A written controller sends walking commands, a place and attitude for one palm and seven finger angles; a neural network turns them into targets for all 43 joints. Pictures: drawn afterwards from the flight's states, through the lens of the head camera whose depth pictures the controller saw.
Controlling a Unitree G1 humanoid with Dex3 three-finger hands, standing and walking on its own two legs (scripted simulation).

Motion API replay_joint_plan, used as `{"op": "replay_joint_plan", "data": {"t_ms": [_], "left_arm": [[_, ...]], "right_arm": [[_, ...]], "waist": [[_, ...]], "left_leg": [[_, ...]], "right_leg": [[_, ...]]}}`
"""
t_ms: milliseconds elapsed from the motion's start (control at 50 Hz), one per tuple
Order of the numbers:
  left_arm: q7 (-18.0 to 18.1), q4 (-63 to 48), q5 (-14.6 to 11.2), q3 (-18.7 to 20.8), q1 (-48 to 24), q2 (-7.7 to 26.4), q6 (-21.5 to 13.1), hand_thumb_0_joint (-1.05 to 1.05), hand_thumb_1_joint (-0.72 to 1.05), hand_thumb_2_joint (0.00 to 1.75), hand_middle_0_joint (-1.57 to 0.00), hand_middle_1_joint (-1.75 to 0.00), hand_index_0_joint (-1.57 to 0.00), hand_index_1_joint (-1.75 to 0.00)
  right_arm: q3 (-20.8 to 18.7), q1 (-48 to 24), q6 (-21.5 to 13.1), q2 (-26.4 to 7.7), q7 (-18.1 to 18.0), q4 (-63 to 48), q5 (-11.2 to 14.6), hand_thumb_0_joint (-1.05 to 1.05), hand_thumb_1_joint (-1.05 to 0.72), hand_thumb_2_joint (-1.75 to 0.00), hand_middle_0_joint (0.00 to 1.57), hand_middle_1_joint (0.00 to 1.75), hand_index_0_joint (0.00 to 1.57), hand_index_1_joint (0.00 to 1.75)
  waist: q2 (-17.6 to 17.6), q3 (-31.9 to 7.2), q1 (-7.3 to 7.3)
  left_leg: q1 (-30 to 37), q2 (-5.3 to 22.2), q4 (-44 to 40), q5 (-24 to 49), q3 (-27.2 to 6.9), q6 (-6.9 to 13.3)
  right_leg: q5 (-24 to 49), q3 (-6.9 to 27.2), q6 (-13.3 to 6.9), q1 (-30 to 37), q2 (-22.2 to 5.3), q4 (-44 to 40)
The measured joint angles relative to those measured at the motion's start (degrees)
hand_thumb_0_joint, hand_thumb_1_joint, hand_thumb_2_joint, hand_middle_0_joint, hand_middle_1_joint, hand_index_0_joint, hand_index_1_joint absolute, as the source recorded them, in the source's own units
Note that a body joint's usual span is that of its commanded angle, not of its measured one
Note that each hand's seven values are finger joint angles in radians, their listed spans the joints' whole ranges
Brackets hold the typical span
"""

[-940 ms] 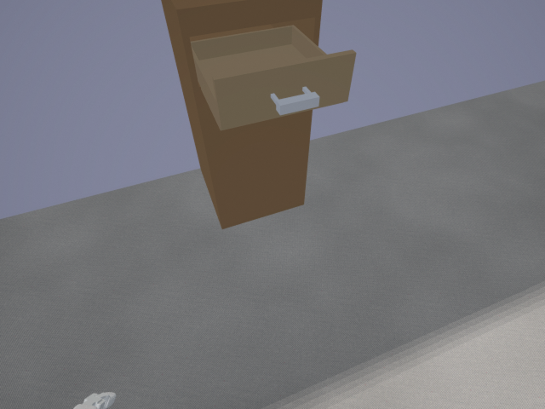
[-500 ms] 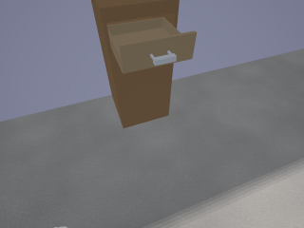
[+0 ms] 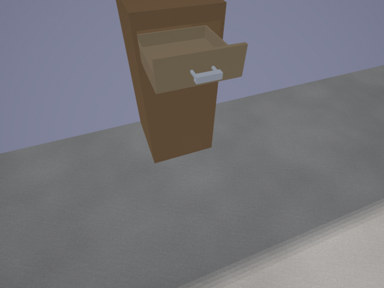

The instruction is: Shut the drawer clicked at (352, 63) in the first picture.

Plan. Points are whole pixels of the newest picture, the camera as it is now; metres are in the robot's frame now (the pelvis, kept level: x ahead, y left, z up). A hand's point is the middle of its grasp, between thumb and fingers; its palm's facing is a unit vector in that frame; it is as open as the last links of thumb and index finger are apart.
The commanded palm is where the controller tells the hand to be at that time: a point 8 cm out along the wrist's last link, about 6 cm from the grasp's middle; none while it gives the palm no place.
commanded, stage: look at it before walking up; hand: left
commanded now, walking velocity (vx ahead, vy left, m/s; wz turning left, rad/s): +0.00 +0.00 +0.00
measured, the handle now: (205, 73) +0.84 +0.00 +0.02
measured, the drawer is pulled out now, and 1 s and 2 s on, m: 0.25 0.25 0.25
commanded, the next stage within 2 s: walk to a spot facing it in 0.50 s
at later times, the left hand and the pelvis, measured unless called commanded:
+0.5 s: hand out of the picture +0.06 +0.25 -0.16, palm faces -0.02 -0.95 -0.32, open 7.4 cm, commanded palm none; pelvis +0.00 +0.01 +0.00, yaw +0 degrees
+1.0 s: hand out of the picture +0.06 +0.20 -0.18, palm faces -0.13 -0.95 -0.28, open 7.4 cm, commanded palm none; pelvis -0.01 -0.01 -0.02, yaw -10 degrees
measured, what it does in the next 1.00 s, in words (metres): stands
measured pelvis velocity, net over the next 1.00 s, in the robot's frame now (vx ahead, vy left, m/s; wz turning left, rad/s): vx -0.01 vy -0.01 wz -0.18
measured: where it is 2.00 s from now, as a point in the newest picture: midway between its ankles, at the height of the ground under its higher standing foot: outside the picture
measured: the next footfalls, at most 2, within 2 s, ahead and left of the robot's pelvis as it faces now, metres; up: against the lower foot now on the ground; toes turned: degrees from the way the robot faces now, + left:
left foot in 1.48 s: +0.01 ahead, +0.13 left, +0.00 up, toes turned -26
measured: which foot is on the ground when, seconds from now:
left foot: down 0.00-1.00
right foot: down 0.00-1.00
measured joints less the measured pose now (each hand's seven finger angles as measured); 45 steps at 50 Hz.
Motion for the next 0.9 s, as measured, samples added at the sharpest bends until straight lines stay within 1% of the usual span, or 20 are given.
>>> {"op": "replay_joint_plan", "data": {"t_ms": [640,700,760,880,900], "left_arm": [[0.1,0.6,0.1,-0.1,0.9,0.2,-0.1,0.0,0.9,0.89,-0.21,-0.3,-0.2,-0.3],[0.1,0.1,0.1,0.2,1.1,0.1,0.3,0.0,0.9,0.89,-0.21,-0.3,-0.2,-0.3],[0.5,-0.8,0.1,0.6,1.8,-0.6,1.3,0.0,0.9,0.89,-0.21,-0.3,-0.2,-0.3],[-0.1,-3.7,0.4,1.4,3.5,-2.4,3.1,0.0,0.9,0.89,-0.2,-0.3,-0.2,-0.3],[-0.2,-4.3,0.5,1.6,3.6,-2.6,3.2,0.0,0.9,0.89,-0.2,-0.3,-0.2,-0.3]], "right_arm": [[0.0,-0.4,-0.3,0.3,0.1,0.6,0.2,0.01,-0.91,-0.9,0.2,0.3,0.21,0.3],[-0.2,-0.8,-0.3,0.4,-0.2,0.2,0.1,0.01,-0.91,-0.9,0.2,0.3,0.21,0.3],[-0.7,-1.1,0.2,1.1,-0.8,-1.3,0.0,0.01,-0.91,-0.9,0.2,0.3,0.2,0.3],[-1.5,-0.2,1.1,4.0,-0.9,-5.1,-0.1,0.01,-0.91,-0.9,0.2,0.3,0.2,0.3],[-1.7,0.1,1.2,4.4,-0.9,-5.6,-0.1,0.01,-0.91,-0.9,0.2,0.3,0.2,0.3]], "waist": [[-0.5,0.4,0.27],[-0.4,0.4,0.7],[-0.4,0.5,1.05],[-1.2,1.6,1.04],[-1.5,2.0,1.08]], "left_leg": [[0.1,-0.9,-1.1,0.5,0.4,1.0],[-0.1,-0.6,-0.4,0.1,1.2,0.9],[-1.0,-0.2,1.6,-1.1,2.6,0.8],[-3.6,0.6,6.7,-3.9,5.9,0.7],[-3.9,0.7,7.6,-4.3,6.5,0.7]], "right_leg": [[0.8,0.4,1.0,0.3,-0.9,-1.5],[0.7,1.2,1.0,-0.3,-0.7,-0.8],[-0.1,2.6,1.1,-2.0,-0.2,1.6],[-2.7,5.8,0.9,-7.0,0.9,9.2],[-3.3,5.9,0.9,-8.1,0.8,11.0]]}}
